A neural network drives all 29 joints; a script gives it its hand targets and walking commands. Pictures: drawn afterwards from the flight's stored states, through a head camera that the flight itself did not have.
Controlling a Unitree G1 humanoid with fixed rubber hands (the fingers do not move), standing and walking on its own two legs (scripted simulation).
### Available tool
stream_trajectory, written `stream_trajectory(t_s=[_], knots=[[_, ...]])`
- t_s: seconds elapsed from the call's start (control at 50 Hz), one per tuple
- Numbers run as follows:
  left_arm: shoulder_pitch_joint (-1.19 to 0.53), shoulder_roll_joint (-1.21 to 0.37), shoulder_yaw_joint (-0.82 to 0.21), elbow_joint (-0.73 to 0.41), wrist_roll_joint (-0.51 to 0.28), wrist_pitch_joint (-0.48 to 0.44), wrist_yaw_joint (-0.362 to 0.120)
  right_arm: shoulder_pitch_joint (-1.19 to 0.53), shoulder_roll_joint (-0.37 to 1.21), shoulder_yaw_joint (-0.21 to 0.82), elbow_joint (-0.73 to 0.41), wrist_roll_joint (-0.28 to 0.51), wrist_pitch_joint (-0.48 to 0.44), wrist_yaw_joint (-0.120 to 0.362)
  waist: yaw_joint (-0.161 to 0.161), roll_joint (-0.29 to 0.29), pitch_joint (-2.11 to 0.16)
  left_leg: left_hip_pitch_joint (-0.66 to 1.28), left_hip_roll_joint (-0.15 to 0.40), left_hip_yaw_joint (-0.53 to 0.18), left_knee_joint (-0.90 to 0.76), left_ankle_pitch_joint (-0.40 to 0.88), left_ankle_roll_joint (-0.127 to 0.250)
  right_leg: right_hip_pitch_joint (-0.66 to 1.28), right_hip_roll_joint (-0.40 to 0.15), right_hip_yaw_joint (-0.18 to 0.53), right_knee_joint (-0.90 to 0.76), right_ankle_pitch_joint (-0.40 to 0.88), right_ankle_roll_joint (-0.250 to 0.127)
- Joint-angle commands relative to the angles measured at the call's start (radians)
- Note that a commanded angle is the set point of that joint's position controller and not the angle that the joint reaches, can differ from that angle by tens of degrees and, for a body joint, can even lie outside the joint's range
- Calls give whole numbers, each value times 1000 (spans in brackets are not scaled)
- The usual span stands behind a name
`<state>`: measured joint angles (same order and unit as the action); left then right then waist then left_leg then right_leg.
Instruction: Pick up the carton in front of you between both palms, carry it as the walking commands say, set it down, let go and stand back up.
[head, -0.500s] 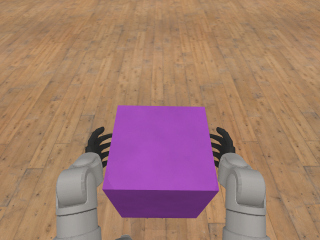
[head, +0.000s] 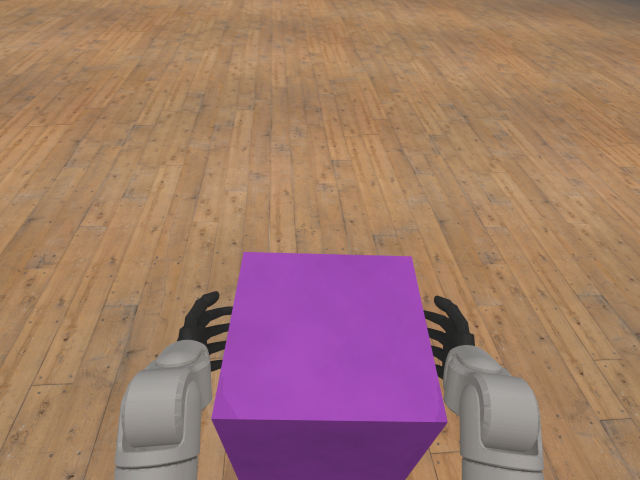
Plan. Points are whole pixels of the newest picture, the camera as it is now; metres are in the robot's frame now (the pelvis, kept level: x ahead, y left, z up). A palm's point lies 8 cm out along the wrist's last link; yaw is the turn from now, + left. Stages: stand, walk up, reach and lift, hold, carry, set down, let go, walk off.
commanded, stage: carry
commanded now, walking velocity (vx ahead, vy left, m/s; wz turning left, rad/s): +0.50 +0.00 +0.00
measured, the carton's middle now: (324, 376) +0.27 +0.00 +0.01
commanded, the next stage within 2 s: none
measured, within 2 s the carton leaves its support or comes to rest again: neither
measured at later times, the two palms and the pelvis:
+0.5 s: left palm (251, 210) +0.54 +0.12 +0.06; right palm (419, 211) +0.57 -0.18 +0.05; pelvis +0.30 -0.05 +0.00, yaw +4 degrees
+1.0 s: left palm (246, 113) +0.88 +0.17 +0.07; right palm (375, 117) +0.88 -0.13 +0.08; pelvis +0.62 +0.02 +0.00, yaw +0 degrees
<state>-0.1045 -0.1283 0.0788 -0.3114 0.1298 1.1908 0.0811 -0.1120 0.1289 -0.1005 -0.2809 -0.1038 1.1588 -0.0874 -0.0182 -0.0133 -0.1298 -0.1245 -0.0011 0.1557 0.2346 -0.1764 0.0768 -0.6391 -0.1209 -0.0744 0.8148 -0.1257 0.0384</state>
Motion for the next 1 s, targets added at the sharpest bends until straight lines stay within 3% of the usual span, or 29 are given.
stream_trajectory(t_s=[0.0, 0.08, 0.12, 0.14, 0.16, 0.18, 0.2, 0.22, 0.24, 0.26, 0.28, 0.32, 0.34, 0.4, 0.42, 0.46, 0.5, 0.54, 0.66, 0.7, 0.72, 0.74, 0.76, 0.78, 0.8, 0.82, 0.86, 0.9, 0.98], knots=[[-494, -901, -727, -73, -415, -10, -232, -461, 856, 689, -75, 406, 26, 275, 5, 134, -94, 185, 240, -162, -112, 166, 48, -96, 4, -37, -85, 77, 7], [-503, -862, -709, -80, -407, 24, -232, -468, 833, 669, -71, 392, 55, 262, -1, 156, -66, 245, 234, -123, -66, 319, 62, -63, 27, -72, -204, 92, -14], [-504, -849, -691, -73, -413, 37, -236, -458, 846, 673, -56, 392, 66, 259, -9, 123, -41, 256, 231, -120, -43, 370, 54, -26, 53, -103, -278, 90, -31], [-516, -867, -691, -69, -424, 41, -239, -462, 842, 673, -58, 388, 66, 258, -4, 174, -44, 251, 228, -96, -21, 385, 39, 31, 53, -100, -330, 97, -40], [-517, -851, -676, -55, -410, 44, -241, -471, 843, 662, -46, 381, 71, 255, -9, 147, -34, 230, 222, -86, 6, 494, 36, 104, 77, -145, -336, 80, -48], [-522, -848, -682, -66, -412, 43, -244, -465, 848, 674, -46, 375, 71, 256, -8, 182, -53, 202, 233, -64, 74, 574, 23, 190, 85, -148, -356, 61, -59], [-509, -860, -671, -41, -421, 45, -246, -473, 840, 666, -54, 372, 71, 255, 9, 172, -86, 186, 198, -7, 222, 687, 0, 329, 140, -216, -421, 60, -56], [-501, -864, -670, -38, -418, 39, -250, -462, 855, 671, -50, 369, 74, 255, 24, 121, -170, 69, 172, 33, 395, 631, -21, 548, 141, -210, -431, 18, -57], [-481, -874, -658, -24, -409, 37, -251, -490, 862, 678, -56, 376, 73, 257, 43, -6, -260, -131, 149, 24, 607, 386, -55, 775, -36, 34, -445, -150, -91], [-472, -872, -644, 16, -395, 21, -254, -536, 870, 697, -108, 387, 74, 261, 46, -253, -303, -457, -3, 16, 906, 28, -97, 960, -288, 524, -529, -125, -249], [-454, -909, -653, 15, -406, 17, -256, -509, 886, 707, -62, 382, 67, 266, 36, -250, -330, -547, -13, -126, 1050, -240, -78, 963, -298, 560, -566, 14, -271], [-470, -962, -675, -12, -406, -8, -263, -543, 950, 725, -84, 394, 40, 266, 38, -85, -298, -544, 99, -165, 1066, -193, -51, 812, -270, 365, -551, 80, -227], [-486, -987, -668, -42, -412, -16, -262, -518, 985, 742, -73, 404, 27, 269, 29, -50, -275, -536, 128, -179, 972, -131, -47, 764, -224, 285, -566, 78, -180], [-490, -989, -699, -92, -434, -39, -272, -445, 1013, 760, -57, 387, -7, 259, 28, -95, -234, -493, 120, -119, 825, -70, -72, 658, -180, 150, -650, -38, -157], [-469, -992, -706, -84, -434, -40, -274, -441, 996, 757, -83, 380, -14, 254, 32, -115, -218, -502, 121, -109, 767, -49, -76, 659, -189, 154, -670, -61, -167], [-460, -963, -725, -121, -447, -42, -279, -417, 991, 746, -105, 367, -25, 245, 27, -74, -208, -539, 119, -86, 678, -11, -93, 678, -179, 113, -690, -27, -178], [-437, -948, -724, -127, -457, -42, -282, -407, 976, 764, -119, 364, -21, 238, 30, -126, -159, -567, 118, -57, 543, 52, -96, 706, -147, 65, -686, 56, -178], [-397, -908, -704, -128, -438, -37, -282, -409, 956, 759, -138, 372, -12, 236, 28, -125, -150, -531, 107, -27, 480, 126, -94, 701, -131, 10, -675, 164, -161], [-434, -836, -686, -140, -423, 6, -260, -452, 861, 732, -169, 387, 41, 240, 28, -136, -59, -376, 88, 5, 268, 187, -64, 676, -136, -31, -650, 196, -120], [-446, -810, -688, -149, -430, 23, -252, -430, 830, 705, -143, 384, 62, 243, 23, -137, -94, -251, 52, 50, 204, 139, -56, 718, -117, -76, -512, 377, -95], [-435, -805, -685, -143, -417, 30, -250, -419, 839, 703, -123, 385, 68, 245, 11, -89, -149, -98, -3, 111, 159, 94, -55, 683, -73, -132, -341, 440, -76], [-454, -784, -690, -151, -419, 35, -247, -417, 839, 693, -111, 388, 71, 248, -1, -24, -218, 109, 55, 34, 174, 21, -55, 549, -52, -131, -161, 305, -46], [-487, -805, -697, -165, -429, 50, -246, -397, 792, 667, -88, 358, 70, 249, -5, 198, -283, 289, 318, -418, 92, -67, 62, 279, 59, -142, 140, 20, 8], [-492, -807, -696, -154, -431, 54, -245, -404, 804, 659, -76, 361, 68, 248, -1, 344, -299, 404, 440, -693, -6, 1, 145, 49, 149, -48, 327, -348, 12], [-483, -819, -698, -125, -424, 49, -246, -420, 828, 669, -83, 374, 67, 250, -6, 287, -292, 378, 455, -594, 10, 96, 159, -31, 78, 43, 464, -346, -20], [-510, -859, -703, -116, -430, 42, -248, -430, 871, 672, -80, 381, 61, 253, -9, 190, -289, 326, 391, -486, 40, 234, 146, -33, 43, 56, 487, -313, -44], [-517, -917, -716, -114, -428, 19, -251, -485, 931, 706, -114, 398, 46, 261, -1, 71, -262, 244, 334, -331, 28, 270, 77, -19, -11, 74, 346, -184, -48], [-537, -918, -723, -124, -420, 6, -245, -486, 955, 698, -93, 406, 36, 269, 1, 120, -231, 174, 306, -231, -8, 209, 53, 36, 3, 26, 238, -143, -38], [-512, -920, -725, -150, -401, 0, -219, -474, 911, 697, -128, 421, 36, 278, 5, 175, -160, 175, 281, -156, -72, 122, 65, -29, 5, -25, 23, -47, -11]])
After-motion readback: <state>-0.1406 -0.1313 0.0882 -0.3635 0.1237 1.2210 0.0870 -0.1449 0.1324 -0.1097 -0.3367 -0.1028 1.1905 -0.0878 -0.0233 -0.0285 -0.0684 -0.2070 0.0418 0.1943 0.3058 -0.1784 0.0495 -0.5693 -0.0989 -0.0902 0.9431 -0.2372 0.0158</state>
